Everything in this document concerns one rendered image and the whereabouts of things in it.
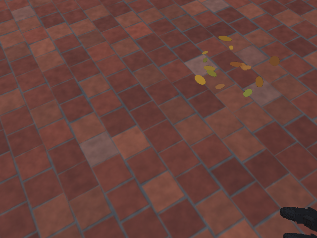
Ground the right robot hand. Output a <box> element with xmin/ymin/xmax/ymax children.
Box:
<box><xmin>279</xmin><ymin>207</ymin><xmax>317</xmax><ymax>238</ymax></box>

